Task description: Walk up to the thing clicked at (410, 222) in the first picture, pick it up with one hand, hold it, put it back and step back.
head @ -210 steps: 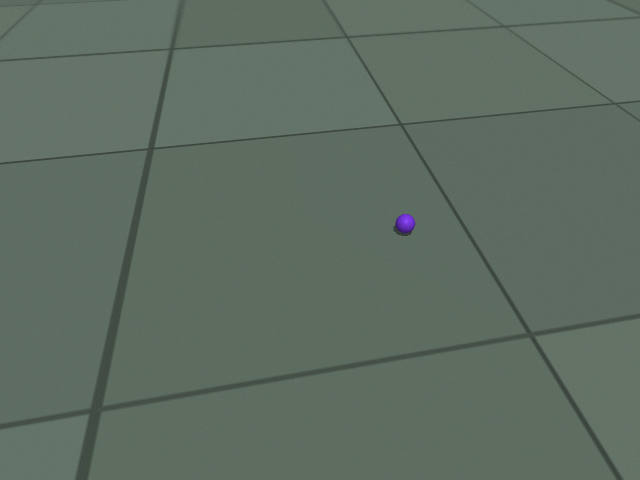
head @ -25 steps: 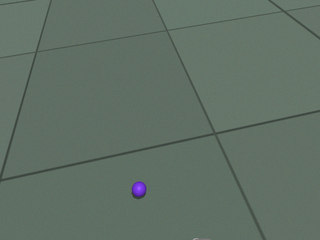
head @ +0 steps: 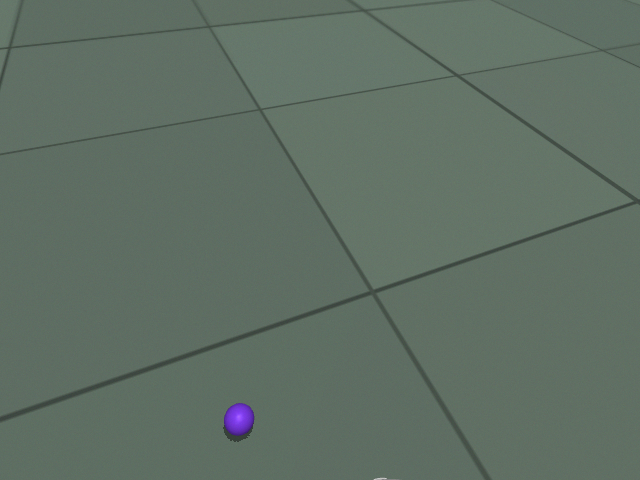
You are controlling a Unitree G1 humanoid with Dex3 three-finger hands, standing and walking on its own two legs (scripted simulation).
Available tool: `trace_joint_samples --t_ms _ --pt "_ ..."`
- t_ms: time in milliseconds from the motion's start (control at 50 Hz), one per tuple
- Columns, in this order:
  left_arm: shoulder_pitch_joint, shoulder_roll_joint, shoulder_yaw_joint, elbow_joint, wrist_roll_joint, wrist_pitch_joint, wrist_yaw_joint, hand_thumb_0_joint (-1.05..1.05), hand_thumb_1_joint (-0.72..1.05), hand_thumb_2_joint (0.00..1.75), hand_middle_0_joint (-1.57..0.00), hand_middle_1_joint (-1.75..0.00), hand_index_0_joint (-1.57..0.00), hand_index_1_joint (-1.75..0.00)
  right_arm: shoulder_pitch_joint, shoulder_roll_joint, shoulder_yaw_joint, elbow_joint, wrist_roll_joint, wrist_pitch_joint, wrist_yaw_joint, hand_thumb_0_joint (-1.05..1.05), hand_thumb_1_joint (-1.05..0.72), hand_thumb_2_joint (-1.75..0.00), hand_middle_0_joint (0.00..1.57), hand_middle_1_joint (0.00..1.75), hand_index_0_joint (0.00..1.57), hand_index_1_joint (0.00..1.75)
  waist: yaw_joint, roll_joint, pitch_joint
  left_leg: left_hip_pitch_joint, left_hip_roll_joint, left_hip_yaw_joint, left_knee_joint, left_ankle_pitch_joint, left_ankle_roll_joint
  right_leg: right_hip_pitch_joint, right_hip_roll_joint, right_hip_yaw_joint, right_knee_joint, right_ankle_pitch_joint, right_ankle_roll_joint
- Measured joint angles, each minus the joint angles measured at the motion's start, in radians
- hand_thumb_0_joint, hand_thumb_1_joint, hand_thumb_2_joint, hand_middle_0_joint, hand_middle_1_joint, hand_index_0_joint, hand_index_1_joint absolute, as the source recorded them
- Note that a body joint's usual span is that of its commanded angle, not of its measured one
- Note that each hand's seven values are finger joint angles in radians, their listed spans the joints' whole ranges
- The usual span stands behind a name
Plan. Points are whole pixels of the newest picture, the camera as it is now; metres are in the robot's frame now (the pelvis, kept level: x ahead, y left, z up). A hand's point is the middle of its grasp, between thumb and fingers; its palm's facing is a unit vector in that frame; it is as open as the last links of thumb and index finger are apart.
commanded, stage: walk up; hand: left
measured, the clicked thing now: (239, 419) +0.46 +0.21 -0.71
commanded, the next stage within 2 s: stand in 1.50 s
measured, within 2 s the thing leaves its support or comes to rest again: neither
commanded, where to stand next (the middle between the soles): +0.10 -0.01 m, yaw +3 degrees
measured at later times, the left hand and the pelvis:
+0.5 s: hand out of the picture +0.13 +0.23 -0.14, palm faces +0.03 -0.94 -0.34, open 7.4 cm; pelvis +0.05 -0.03 +0.01, yaw +1 degrees
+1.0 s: hand out of the picture +0.15 +0.23 -0.12, palm faces +0.01 -0.94 -0.35, open 7.4 cm; pelvis +0.05 -0.03 +0.03, yaw +1 degrees
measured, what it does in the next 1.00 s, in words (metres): steps on the spot: right foot, then left foot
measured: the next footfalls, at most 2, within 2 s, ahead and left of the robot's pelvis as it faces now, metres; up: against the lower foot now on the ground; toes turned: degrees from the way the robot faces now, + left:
right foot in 0.06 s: +0.08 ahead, -0.14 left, +0.00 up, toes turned +0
left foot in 0.32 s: +0.11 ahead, +0.11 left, +0.00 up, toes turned +0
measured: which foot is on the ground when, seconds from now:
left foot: down 0.00-0.08, up 0.10-0.30, down 0.32-1.00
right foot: up 0.00-0.04, down 0.06-1.00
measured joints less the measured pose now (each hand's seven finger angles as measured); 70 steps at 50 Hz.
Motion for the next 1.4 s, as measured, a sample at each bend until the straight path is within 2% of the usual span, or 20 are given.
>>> trace_joint_samples --t_ms 60,80,100,120,160,200,240,280,320,360,380,500,720,1020,1400 --pt "0.025 -0.004 0.006 0.016 0.001 -0.002 -0.002 0.0 0.9 0.9 -0.21 -0.3 -0.2 -0.3 0.016 -0.019 -0.002 0.009 0.0 0.024 0.003 0.01 -0.9 -0.9 0.21 0.3 0.21 0.3 0.001 0.019 -0.006 -0.019 0.018 -0.004 0.037 -0.029 -0.005 0.089 -0.009 -0.036 -0.164 0.04 -0.008" --pt "0.031 -0.01 0.01 0.02 0.005 -0.007 0.003 0.0 0.9 0.9 -0.21 -0.3 -0.2 -0.3 0.016 -0.024 -0.002 0.014 0.001 0.035 0.001 0.01 -0.9 -0.9 0.21 0.3 0.21 0.3 0.005 0.031 -0.003 -0.033 0.027 -0.016 0.074 -0.071 -0.001 0.098 0.003 -0.041 -0.184 0.09 -0.005" --pt "0.036 -0.018 0.011 0.022 0.01 -0.01 0.009 0.0 0.9 0.9 -0.21 -0.3 -0.2 -0.3 0.014 -0.026 -0.003 0.021 0.006 0.047 -0.005 0.01 -0.9 -0.9 0.21 0.3 0.21 0.3 0.009 0.044 0.0 -0.051 0.021 -0.044 0.119 -0.137 0.006 0.095 0.012 -0.048 -0.173 0.099 -0.003" --pt "0.039 -0.027 0.008 0.023 0.014 -0.012 0.014 0.0 0.9 0.9 -0.21 -0.3 -0.2 -0.3 0.011 -0.023 -0.003 0.032 0.011 0.057 -0.011 0.01 -0.9 -0.9 0.2 0.3 0.21 0.3 0.016 0.049 0.0 -0.074 -0.007 -0.083 0.17 -0.181 0.012 0.091 0.015 -0.049 -0.163 0.093 -0.008" --pt "0.039 -0.049 -0.004 0.026 0.012 -0.017 0.019 0.0 0.9 0.9 -0.21 -0.3 -0.2 -0.3 0.004 -0.02 -0.001 0.049 0.022 0.063 -0.014 0.01 -0.9 -0.9 0.2 0.3 0.2 0.3 0.036 0.058 0.006 -0.108 -0.067 -0.139 0.257 -0.2 0.026 0.1 0.015 -0.046 -0.173 0.089 -0.02" --pt "0.037 -0.072 -0.015 0.028 0.006 -0.022 0.025 0.0 0.9 0.9 -0.21 -0.3 -0.21 -0.3 -0.003 -0.02 0.002 0.056 0.033 0.054 -0.012 0.01 -0.9 -0.9 0.2 0.3 0.2 0.3 0.046 0.07 0.008 -0.127 -0.098 -0.151 0.284 -0.177 0.033 0.117 0.014 -0.046 -0.2 0.098 -0.018" --pt "0.034 -0.086 -0.024 0.032 0.004 -0.027 0.028 0.0 0.9 0.9 -0.21 -0.3 -0.21 -0.3 -0.009 -0.015 0.006 0.059 0.037 0.043 -0.008 0.01 -0.9 -0.9 0.2 0.3 0.2 0.3 0.048 0.074 0.003 -0.123 -0.11 -0.135 0.248 -0.154 0.032 0.13 0.009 -0.048 -0.219 0.101 -0.011" --pt "0.023 -0.09 -0.033 0.036 0.001 -0.031 0.031 0.0 0.9 0.9 -0.21 -0.3 -0.21 -0.3 -0.018 -0.002 0.011 0.064 0.038 0.034 -0.004 0.01 -0.9 -0.9 0.2 0.3 0.2 0.3 0.047 0.065 -0.003 -0.087 -0.113 -0.107 0.142 -0.116 0.029 0.136 0.001 -0.05 -0.22 0.092 -0.005" --pt "0.001 -0.09 -0.042 0.042 -0.01 -0.031 0.035 0.0 0.9 0.9 -0.21 -0.3 -0.21 -0.3 -0.029 0.011 0.013 0.068 0.034 0.021 -0.001 0.01 -0.9 -0.9 0.2 0.3 0.2 0.3 0.038 0.053 -0.006 -0.03 -0.123 -0.092 -0.004 -0.002 0.027 0.13 -0.011 -0.054 -0.19 0.067 0.004" --pt "-0.037 -0.09 -0.049 0.053 -0.025 -0.027 0.044 0.0 0.9 0.9 -0.21 -0.3 -0.21 -0.3 -0.055 0.035 0.017 0.078 0.027 0.016 -0.001 0.01 -0.9 -0.9 0.2 0.3 0.2 0.3 0.036 0.023 0.003 -0.019 -0.142 -0.081 -0.016 0.016 0.019 0.126 -0.03 -0.041 -0.164 0.052 0.007" --pt "-0.054 -0.093 -0.053 0.059 -0.03 -0.027 0.048 0.0 0.9 0.9 -0.21 -0.3 -0.21 -0.3 -0.067 0.043 0.023 0.081 0.027 0.016 0.003 0.01 -0.9 -0.9 0.2 0.3 0.2 0.3 0.034 0.022 0.003 -0.018 -0.14 -0.083 -0.014 0.008 0.018 0.131 -0.024 -0.035 -0.172 0.038 0.003" --pt "-0.143 -0.108 -0.074 0.095 -0.032 -0.058 0.053 0.0 0.9 0.9 -0.21 -0.3 -0.21 -0.3 -0.157 0.082 0.056 0.115 0.042 0.022 0.012 0.01 -0.9 -0.9 0.2 0.3 0.2 0.3 0.024 0.032 -0.005 0.021 -0.113 -0.107 -0.077 0.025 -0.001 0.2 0.006 -0.053 -0.3 0.104 0.003" --pt "-0.249 -0.119 -0.084 0.167 -0.028 -0.062 0.059 0.0 0.9 0.9 -0.21 -0.3 -0.21 -0.3 -0.274 0.07 0.053 0.177 0.047 0.034 0.011 0.01 -0.9 -0.9 0.2 0.3 0.2 0.3 0.012 0.058 -0.015 0.104 -0.106 -0.108 -0.212 0.089 -0.008 0.283 0.014 -0.055 -0.438 0.171 0.001" --pt "-0.231 -0.116 -0.068 0.222 -0.018 -0.044 0.044 0.0 0.9 0.9 -0.21 -0.3 -0.21 -0.3 -0.222 0.066 0.049 0.245 0.03 0.044 0.016 0.01 -0.9 -0.9 0.2 0.3 0.2 0.3 0.002 0.05 -0.019 0.157 -0.105 -0.108 -0.321 0.145 -0.005 0.348 0.015 -0.056 -0.573 0.241 0.007" --pt "-0.201 -0.123 -0.068 0.234 -0.018 -0.038 0.044 0.0 0.9 0.9 -0.21 -0.3 -0.2 -0.3 -0.21 0.093 0.047 0.25 0.028 0.039 0.011 0.01 -0.9 -0.9 0.2 0.3 0.2 0.3 0.006 0.034 -0.034 0.164 -0.124 -0.105 -0.34 0.145 0.012 0.363 -0.004 -0.055 -0.607 0.248 0.024"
